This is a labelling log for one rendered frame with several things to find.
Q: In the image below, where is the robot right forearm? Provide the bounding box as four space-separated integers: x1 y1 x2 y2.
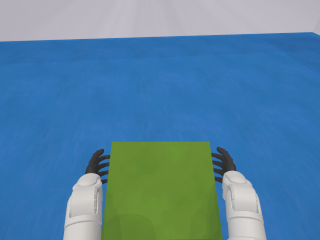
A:
222 170 267 240

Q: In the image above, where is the robot right hand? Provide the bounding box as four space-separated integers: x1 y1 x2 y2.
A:
211 147 237 184

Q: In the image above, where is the robot left forearm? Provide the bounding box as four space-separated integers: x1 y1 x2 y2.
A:
63 173 103 240

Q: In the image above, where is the robot left hand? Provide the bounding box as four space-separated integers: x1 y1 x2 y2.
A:
85 149 111 184

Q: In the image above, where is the carton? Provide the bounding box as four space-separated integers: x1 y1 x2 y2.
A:
101 141 223 240

